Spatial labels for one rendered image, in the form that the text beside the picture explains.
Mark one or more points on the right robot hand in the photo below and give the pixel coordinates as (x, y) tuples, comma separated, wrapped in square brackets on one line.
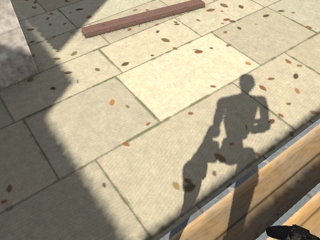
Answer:
[(293, 232)]

